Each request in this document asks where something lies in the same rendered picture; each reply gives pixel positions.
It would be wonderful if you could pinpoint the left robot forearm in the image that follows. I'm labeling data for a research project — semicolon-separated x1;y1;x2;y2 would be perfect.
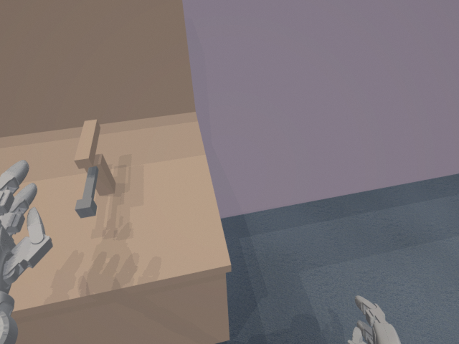
0;291;18;344

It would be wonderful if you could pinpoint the counter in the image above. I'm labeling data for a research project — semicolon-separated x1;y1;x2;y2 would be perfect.
0;0;232;344

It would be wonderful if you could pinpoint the left robot hand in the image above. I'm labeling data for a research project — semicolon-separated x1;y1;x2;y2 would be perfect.
0;160;53;294

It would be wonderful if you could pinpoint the right robot hand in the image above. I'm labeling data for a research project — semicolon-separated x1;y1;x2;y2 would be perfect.
348;295;401;344

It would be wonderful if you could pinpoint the tap lever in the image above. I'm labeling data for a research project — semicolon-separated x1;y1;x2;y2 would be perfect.
75;166;98;218

